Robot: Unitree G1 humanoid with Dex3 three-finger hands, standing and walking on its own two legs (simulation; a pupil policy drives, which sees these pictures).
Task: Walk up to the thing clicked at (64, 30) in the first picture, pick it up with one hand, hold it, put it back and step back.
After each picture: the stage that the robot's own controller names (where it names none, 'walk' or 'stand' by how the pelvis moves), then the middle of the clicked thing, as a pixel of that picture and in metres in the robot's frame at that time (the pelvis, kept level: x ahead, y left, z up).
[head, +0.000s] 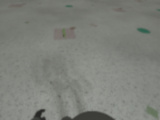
stand; (64, 33) +2.12 +0.63 -0.66
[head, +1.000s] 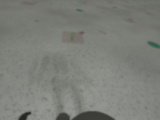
walk; (72, 37) +2.03 +0.29 -0.63
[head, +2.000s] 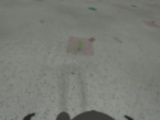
walk; (80, 47) +1.47 +0.08 -0.65
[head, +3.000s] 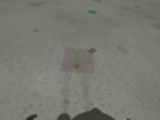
walk; (77, 63) +0.99 +0.09 -0.65
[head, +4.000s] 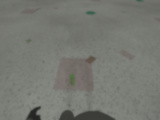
walk; (72, 80) +0.63 +0.18 -0.62
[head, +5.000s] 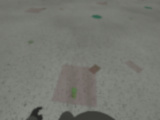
stand; (74, 93) +0.45 +0.12 -0.63
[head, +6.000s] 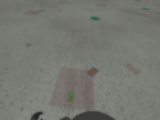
stand; (71, 97) +0.41 +0.14 -0.65
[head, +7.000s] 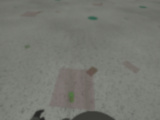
stand; (71, 97) +0.41 +0.15 -0.66
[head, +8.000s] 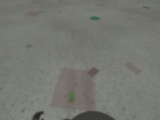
stand; (72, 98) +0.40 +0.14 -0.66
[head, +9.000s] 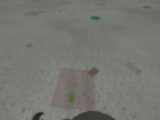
stand; (72, 98) +0.40 +0.14 -0.66
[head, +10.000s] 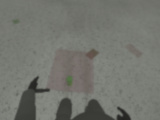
go down; (69, 81) +0.43 +0.13 -0.55
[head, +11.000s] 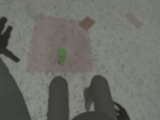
go down; (61, 58) +0.50 +0.15 -0.26
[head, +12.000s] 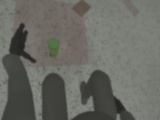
close in; (53, 50) +0.50 +0.16 -0.22
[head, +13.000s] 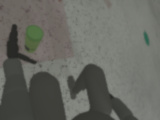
close; (32, 42) +0.49 +0.20 -0.18
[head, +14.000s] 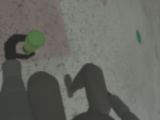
lift; (31, 45) +0.47 +0.19 -0.18
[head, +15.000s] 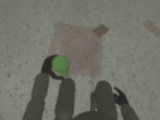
lift; (62, 69) +0.33 +0.16 +0.00
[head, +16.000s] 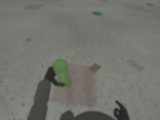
hold; (64, 76) +0.30 +0.14 +0.08
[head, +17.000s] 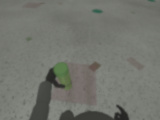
hold; (64, 78) +0.29 +0.14 +0.06
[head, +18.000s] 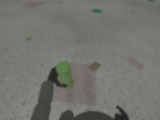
hold; (66, 78) +0.30 +0.13 +0.05
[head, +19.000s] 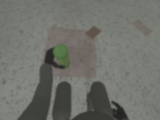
crouch; (63, 59) +0.42 +0.13 -0.02
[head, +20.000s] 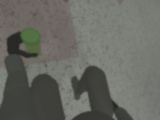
lower; (33, 46) +0.47 +0.20 -0.15
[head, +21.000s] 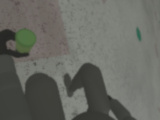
lower; (24, 45) +0.46 +0.21 -0.19
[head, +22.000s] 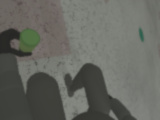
lower; (27, 45) +0.46 +0.20 -0.18
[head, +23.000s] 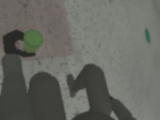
lower; (31, 45) +0.46 +0.20 -0.18
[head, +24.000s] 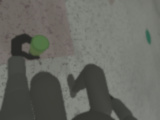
loosen; (36, 49) +0.44 +0.18 -0.18
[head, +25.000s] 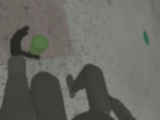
withdraw; (36, 49) +0.45 +0.17 -0.19
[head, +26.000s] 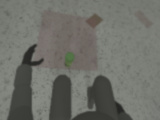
walk; (68, 61) +0.46 +0.11 -0.27
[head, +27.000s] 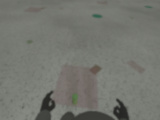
stand; (74, 99) +0.37 +0.08 -0.59
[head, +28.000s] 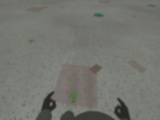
stand; (74, 98) +0.38 +0.09 -0.60
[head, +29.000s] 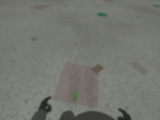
stand; (75, 97) +0.38 +0.08 -0.62
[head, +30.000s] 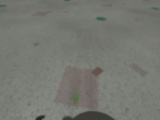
walk; (76, 99) +0.39 +0.10 -0.66
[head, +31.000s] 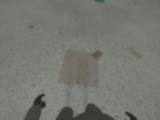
walk; (79, 79) +0.54 +0.03 -0.63
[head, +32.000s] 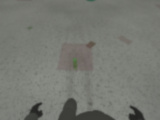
walk; (75, 64) +0.82 +0.18 -0.62
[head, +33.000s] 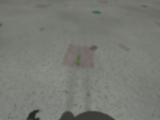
stand; (78, 60) +1.07 +0.13 -0.64
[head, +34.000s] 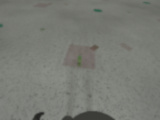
stand; (79, 61) +1.05 +0.11 -0.66
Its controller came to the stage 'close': yes
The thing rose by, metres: 0.70
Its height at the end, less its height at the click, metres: +0.00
